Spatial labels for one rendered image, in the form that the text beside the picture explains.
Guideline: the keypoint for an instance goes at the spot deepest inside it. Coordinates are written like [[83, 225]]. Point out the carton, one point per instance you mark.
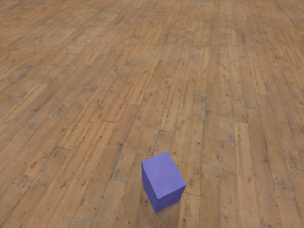
[[162, 181]]

